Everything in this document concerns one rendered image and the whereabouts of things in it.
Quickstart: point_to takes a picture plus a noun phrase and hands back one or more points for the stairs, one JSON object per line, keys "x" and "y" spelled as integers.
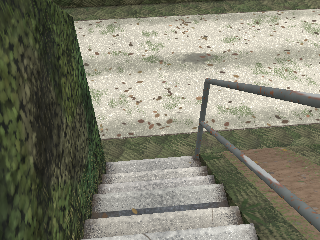
{"x": 171, "y": 198}

